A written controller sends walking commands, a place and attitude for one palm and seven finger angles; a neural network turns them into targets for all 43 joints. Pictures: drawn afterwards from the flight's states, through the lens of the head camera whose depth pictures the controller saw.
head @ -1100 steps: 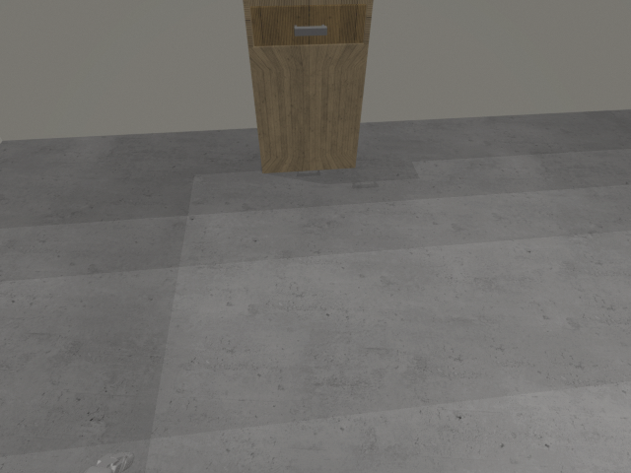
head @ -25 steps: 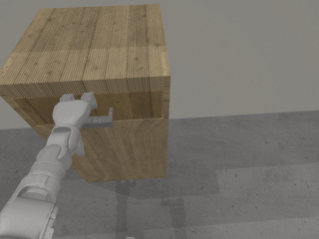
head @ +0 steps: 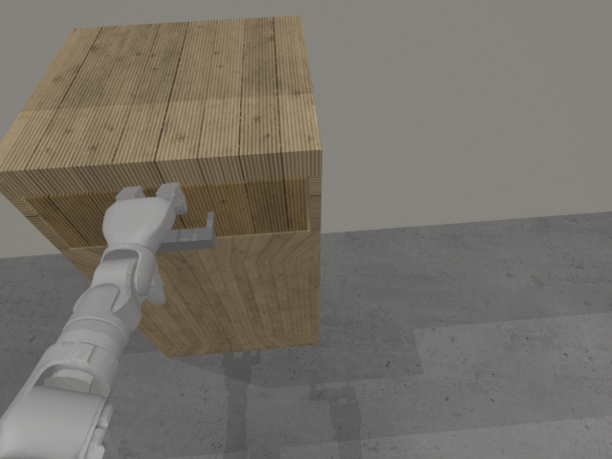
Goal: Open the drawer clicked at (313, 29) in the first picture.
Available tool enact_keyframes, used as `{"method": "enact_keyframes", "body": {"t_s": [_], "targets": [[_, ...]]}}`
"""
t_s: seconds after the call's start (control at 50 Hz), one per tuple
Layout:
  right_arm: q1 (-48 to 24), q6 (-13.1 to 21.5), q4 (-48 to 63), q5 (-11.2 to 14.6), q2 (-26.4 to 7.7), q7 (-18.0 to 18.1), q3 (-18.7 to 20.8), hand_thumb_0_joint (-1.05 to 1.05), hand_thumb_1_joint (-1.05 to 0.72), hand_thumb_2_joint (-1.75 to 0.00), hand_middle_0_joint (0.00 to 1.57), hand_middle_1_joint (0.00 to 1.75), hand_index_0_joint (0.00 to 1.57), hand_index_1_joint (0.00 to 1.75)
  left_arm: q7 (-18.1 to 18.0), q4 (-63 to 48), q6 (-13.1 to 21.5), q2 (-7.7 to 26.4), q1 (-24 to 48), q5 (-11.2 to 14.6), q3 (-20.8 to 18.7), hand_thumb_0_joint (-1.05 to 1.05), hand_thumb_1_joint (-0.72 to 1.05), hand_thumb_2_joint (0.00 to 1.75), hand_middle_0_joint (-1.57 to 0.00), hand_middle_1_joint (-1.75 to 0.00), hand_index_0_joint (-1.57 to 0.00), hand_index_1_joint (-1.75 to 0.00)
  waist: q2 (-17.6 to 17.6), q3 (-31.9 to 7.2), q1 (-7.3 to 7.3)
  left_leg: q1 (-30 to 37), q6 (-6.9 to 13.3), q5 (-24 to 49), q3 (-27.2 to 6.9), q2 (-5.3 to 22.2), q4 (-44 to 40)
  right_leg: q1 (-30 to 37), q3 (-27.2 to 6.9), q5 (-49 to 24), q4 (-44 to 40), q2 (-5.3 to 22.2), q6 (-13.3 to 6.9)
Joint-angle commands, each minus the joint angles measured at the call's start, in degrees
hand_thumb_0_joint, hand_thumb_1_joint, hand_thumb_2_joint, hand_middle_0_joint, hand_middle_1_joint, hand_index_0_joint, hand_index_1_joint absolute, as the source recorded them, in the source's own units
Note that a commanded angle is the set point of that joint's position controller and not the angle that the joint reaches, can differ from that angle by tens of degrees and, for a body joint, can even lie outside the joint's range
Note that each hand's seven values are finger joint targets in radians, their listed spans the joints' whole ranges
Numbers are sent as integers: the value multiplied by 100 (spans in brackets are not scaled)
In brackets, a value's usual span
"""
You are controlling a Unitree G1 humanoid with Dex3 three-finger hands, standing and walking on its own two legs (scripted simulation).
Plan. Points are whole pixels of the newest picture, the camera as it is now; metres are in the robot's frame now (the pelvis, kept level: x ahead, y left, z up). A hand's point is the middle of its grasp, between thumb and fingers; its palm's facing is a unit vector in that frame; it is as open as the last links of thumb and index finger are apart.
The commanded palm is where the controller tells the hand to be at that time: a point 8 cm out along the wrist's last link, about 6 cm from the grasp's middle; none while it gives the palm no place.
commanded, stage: re-aim the fingers above the handle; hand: left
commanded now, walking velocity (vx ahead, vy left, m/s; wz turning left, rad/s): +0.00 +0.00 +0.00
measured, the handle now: (177, 230) +0.48 +0.22 -0.03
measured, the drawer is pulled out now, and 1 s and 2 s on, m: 0.00 0.00 0.00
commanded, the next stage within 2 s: lower the fingers behind the handle in 1.16 s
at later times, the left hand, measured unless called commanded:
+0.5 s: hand (155, 256) +0.39 +0.22 +0.03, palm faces -0.03 -0.03 -1.00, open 13.8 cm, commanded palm +0.38 +0.22 +0.09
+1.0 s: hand (163, 255) +0.40 +0.21 +0.02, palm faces -0.04 -0.07 -1.00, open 13.8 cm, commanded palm +0.38 +0.22 +0.09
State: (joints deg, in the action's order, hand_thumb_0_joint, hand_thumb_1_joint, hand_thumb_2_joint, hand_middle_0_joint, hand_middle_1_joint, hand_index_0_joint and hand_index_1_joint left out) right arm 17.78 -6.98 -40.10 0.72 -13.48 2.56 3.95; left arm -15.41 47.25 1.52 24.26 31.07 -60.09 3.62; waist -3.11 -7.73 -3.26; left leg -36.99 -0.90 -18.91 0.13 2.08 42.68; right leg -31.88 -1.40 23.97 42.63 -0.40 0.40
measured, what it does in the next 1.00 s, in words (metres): stands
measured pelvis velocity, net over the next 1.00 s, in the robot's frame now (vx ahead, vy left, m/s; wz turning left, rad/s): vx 0.00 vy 0.00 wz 0.01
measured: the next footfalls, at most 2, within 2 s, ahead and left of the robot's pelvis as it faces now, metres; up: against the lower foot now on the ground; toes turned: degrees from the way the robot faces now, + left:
none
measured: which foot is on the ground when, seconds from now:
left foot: down 0.00-1.00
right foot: down 0.00-1.00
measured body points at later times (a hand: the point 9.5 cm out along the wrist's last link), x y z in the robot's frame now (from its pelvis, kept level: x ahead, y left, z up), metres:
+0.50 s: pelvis -0.01 +0.00 +0.00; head +0.04 -0.02 +0.45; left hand +0.38 +0.22 +0.08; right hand +0.09 -0.27 -0.13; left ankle +0.01 +0.13 -0.71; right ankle -0.04 -0.13 -0.71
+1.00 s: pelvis +0.00 +0.00 +0.00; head +0.05 -0.02 +0.45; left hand +0.39 +0.21 +0.07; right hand +0.07 -0.27 -0.13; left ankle +0.01 +0.13 -0.71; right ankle -0.04 -0.13 -0.71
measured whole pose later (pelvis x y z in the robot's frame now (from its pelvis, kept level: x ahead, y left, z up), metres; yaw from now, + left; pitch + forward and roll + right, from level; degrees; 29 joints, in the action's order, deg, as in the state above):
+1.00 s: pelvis +0.00 +0.00 +0.00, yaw +0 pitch +12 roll +0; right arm 17.4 -6.1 -40.9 0.5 -14.0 3.0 4.8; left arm -15.7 38.9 3.0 22.6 25.0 -59.3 5.3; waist -2.9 -7.5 -2.0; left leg -35.8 -1.0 -19.4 -0.3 1.9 42.8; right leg -30.4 -1.0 24.6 42.6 -0.2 0.3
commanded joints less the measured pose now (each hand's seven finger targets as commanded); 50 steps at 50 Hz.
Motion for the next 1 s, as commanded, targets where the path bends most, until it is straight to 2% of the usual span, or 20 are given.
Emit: {"method": "enact_keyframes", "body": {"t_s": [0.0,0.06,0.08,0.1,0.12,0.18,0.28,0.32,0.38,0.42,0.44,0.46,0.52,0.58,0.68,0.74,0.78,0.84,0.88,0.98], "targets": [[212,228,467,-10,-818,45,306,0,-90,-90,20,30,20,30,-371,-1370,300,1185,2774,-51,-340,0,-50,30,-30,-120,-30,-120,40,-1749,-141,1724,327,1681,156,-303,-185,-6,265,-1953,-536,-271,-200],[222,243,418,-29,-808,16,313,0,-90,-90,20,30,20,30,-584,-1174,207,1171,2785,-136,-393,0,-50,30,-30,-120,-30,-120,-74,-1704,-104,1664,296,1672,133,-311,-149,-146,306,-1827,-460,-290,-253],[197,260,456,-48,-780,-37,333,0,-90,-90,20,30,20,30,-630,-1319,187,931,2646,-104,-294,0,-50,30,-30,-120,-30,-120,-179,-1903,-15,1781,276,1835,142,-312,-151,-55,336,-1894,-423,-301,-277],[162,260,485,-35,-753,-84,338,0,-90,-90,20,30,20,30,-677,-1269,133,928,2300,-122,-371,0,-50,30,-30,-120,-30,-120,-165,-2093,100,1850,264,1898,160,-306,-162,30,343,-1954,-399,-312,-270],[140,249,503,-41,-789,-97,339,0,-90,-90,20,30,20,30,-714,-1179,38,1122,1924,-80,-611,0,-50,30,-30,-120,-30,-120,-109,-2153,213,1818,264,1990,189,-300,-151,193,338,-2096,-379,-323,-292],[-28,188,591,-17,-821,-108,272,0,-90,-90,20,30,20,30,-698,-1039,-265,1344,1387,-40,-825,0,-50,30,-30,-120,-30,-120,259,-2051,346,1448,274,1893,288,-330,-249,665,292,-2344,-436,-279,-259],[-203,197,678,29,-843,5,250,0,-90,-90,20,30,20,30,-573,-1527,-393,1353,1834,-105,-605,0,-50,30,-30,-120,-30,-120,330,-1739,129,1499,331,1638,311,-326,-353,630,240,-2192,-625,-241,-203],[-230,233,678,40,-817,49,270,0,-90,-90,20,30,20,30,-470,-1641,-306,1032,1955,-42,-291,0,-50,30,-30,-120,-30,-120,284,-1544,-4,1664,356,1511,272,-333,-364,415,247,-2024,-689,-250,-190],[-186,322,652,14,-772,100,279,0,-90,-90,20,30,20,30,-320,-2068,-77,671,2380,97,100,0,-50,30,-30,-120,-30,-120,117,-1643,-146,1997,352,1549,206,-317,-348,283,252,-1891,-721,-232,-199],[-152,334,585,8,-779,121,272,0,-90,-90,20,30,20,30,-281,-1788,-11,735,2282,75,46,0,-50,30,-30,-120,-30,-120,153,-1392,-140,1959,348,1405,152,-324,-345,69,277,-1700,-715,-252,-209],[-149,336,566,5,-756,112,253,0,-90,-90,20,30,20,30,-281,-1848,27,637,2467,32,159,0,-50,30,-30,-120,-30,-120,75,-1460,-151,1986,336,1383,145,-332,-345,-33,276,-1637,-717,-242,-194],[-122,350,537,4,-748,105,261,0,-90,-90,20,30,20,30,-282,-1649,7,539,2409,33,214,0,-50,30,-30,-120,-30,-120,122,-1259,-172,1916,332,1310,140,-332,-339,-92,301,-1561,-725,-240,-215],[-83,309,485,2,-797,105,215,0,-90,-90,20,30,20,30,-379,-1187,-71,995,2514,-82,-169,0,-50,30,-30,-120,-30,-120,194,-1255,-66,1660,304,1174,127,-335,-357,-110,300,-1389,-642,-234,-243],[-88,282,524,-28,-793,85,192,0,-90,-90,20,30,20,30,-522,-1027,-146,1469,2417,-129,-661,0,-50,30,-30,-120,-30,-120,149,-1713,163,1523,295,1386,196,-373,-296,269,252,-1655,-552,-223,-249],[-87,249,620,-34,-779,56,192,0,-90,-90,20,30,20,30,-569,-847,-293,1562,1918,-142,-837,0,-50,30,-30,-120,-30,-120,209,-2154,305,1363,281,1846,317,-378,-194,751,216,-2460,-421,-218,-217],[-64,260,664,3,-813,50,231,0,-90,-90,20,30,20,30,-438,-959,-311,1384,1722,-104,-648,0,-50,30,-30,-120,-30,-120,335,-2007,225,1368,309,1889,354,-352,-198,711,209,-2634,-477,-228,-180],[-50,282,654,8,-828,52,258,0,-90,-90,20,30,20,30,-299,-1202,-245,964,1899,0,-266,0,-50,30,-30,-120,-30,-120,418,-1898,23,1504,333,1921,327,-341,-193,634,217,-2681,-547,-224,-172],[-55,304,680,-1,-814,76,318,0,-90,-90,20,30,20,30,-166,-1919,-12,821,1815,137,-128,0,-50,30,-30,-120,-30,-120,280,-2094,10,1833,369,2134,289,-350,-156,623,193,-2844,-556,-243,-159],[-44,321,640,-21,-794,90,335,0,-90,-90,20,30,20,30,-158,-2237,166,814,1845,198,-124,0,-50,30,-30,-120,-30,-120,167,-2025,-41,1949,364,2231,232,-345,-136,548,216,-2787,-545,-246,-182],[-27,285,478,-49,-789,42,311,0,-90,-90,20,30,20,30,-518,-2056,226,1205,1933,-30,-563,0,-50,30,-30,-120,-30,-120,-38,-1641,82,1802,289,2113,144,-322,-160,179,319,-2299,-419,-283,-261]]}}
